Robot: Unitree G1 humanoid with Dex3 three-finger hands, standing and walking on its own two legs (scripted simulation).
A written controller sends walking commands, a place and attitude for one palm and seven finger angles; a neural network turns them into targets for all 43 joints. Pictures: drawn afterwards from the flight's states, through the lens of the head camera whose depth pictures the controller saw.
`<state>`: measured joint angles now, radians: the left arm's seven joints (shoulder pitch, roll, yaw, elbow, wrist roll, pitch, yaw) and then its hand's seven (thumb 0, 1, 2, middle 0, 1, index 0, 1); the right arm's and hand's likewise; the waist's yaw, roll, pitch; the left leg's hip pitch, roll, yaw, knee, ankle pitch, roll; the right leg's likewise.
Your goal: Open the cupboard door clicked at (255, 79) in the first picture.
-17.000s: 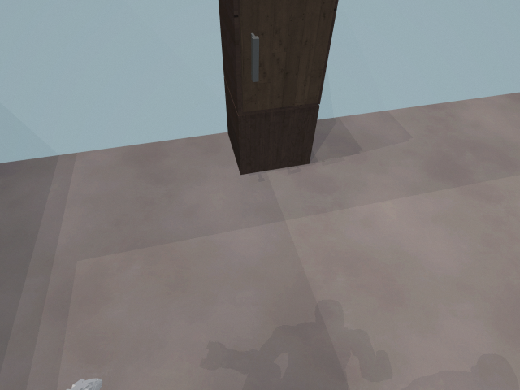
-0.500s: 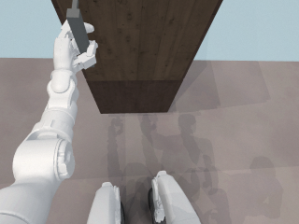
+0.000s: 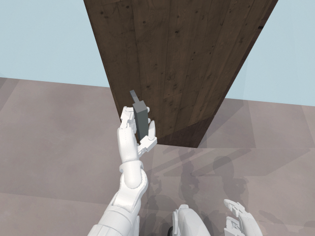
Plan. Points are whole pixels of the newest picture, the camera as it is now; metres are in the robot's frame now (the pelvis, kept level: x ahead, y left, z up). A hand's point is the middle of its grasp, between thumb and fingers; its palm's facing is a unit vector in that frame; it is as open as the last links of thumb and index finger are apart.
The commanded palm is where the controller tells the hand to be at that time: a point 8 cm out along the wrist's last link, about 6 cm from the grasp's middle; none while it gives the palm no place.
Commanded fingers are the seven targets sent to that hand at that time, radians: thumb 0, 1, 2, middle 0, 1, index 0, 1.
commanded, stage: pull the door open along its arc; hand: left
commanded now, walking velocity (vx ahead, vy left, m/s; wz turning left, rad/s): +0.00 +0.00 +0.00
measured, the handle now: (138, 118) +0.41 +0.06 +0.02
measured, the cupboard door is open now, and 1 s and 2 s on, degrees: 31 42 42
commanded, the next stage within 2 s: open thumb and fingers to let go in 0.30 s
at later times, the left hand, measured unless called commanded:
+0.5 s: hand (169, 158) +0.30 -0.02 +0.02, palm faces +0.23 -0.97 -0.07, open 7.0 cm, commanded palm +0.25 +0.03 +0.02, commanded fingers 0.00 0.48 0.72 -0.37 -1.30 -0.37 -1.30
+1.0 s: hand (164, 161) +0.30 -0.01 +0.01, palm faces +0.30 -0.95 -0.05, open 13.6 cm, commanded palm +0.25 +0.03 +0.02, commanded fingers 0.00 -0.50 0.30 -0.22 -0.75 -0.22 -0.75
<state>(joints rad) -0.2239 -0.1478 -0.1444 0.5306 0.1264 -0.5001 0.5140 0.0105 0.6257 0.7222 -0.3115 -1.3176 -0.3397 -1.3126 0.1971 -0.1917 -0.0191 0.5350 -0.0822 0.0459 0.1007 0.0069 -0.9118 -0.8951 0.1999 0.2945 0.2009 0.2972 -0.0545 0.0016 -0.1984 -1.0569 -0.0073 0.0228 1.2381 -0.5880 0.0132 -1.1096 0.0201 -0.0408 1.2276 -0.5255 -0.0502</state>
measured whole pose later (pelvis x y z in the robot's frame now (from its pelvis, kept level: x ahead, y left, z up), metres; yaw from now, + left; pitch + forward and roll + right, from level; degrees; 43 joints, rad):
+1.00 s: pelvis -0.02 -0.07 -0.01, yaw +4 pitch +21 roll +5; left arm -0.04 -0.12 -0.22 0.36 0.08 -0.43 0.55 -0.01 -0.39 0.35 -0.28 -1.10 -0.28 -1.12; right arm 0.18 -0.21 -0.03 0.60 -0.07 -0.09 0.03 0.01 -0.91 -0.90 0.20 0.29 0.20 0.30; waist -0.03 0.03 -0.19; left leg -1.07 -0.04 -0.07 1.24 -0.54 -0.04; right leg -1.13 0.00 -0.11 1.29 -0.53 -0.14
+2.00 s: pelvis -0.02 +0.02 -0.02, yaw +1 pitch +20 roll -1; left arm 0.18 0.00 -0.37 0.10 0.07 -0.39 0.16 -0.02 -0.50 0.30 -0.14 -0.30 -0.15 -0.31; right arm 0.19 -0.19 0.02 0.41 -0.01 0.02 0.05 0.01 -0.91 -0.90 0.20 0.29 0.20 0.30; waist -0.01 0.03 -0.18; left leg -1.09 -0.06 0.00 1.35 -0.60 0.05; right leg -1.12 -0.02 -0.04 1.32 -0.55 -0.02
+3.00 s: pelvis -0.01 +0.01 +0.02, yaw +1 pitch +14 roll -1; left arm 0.58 0.21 -0.05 -0.30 -0.18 -0.30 -0.17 -0.02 -0.50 0.30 -0.15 -0.30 -0.15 -0.30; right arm 0.28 -0.22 0.02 0.36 0.04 -0.03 -0.05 0.01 -0.91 -0.90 0.20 0.30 0.20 0.30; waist -0.01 0.05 -0.18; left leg -0.87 -0.03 -0.04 1.20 -0.57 0.02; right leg -0.89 0.02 -0.08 1.16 -0.51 -0.04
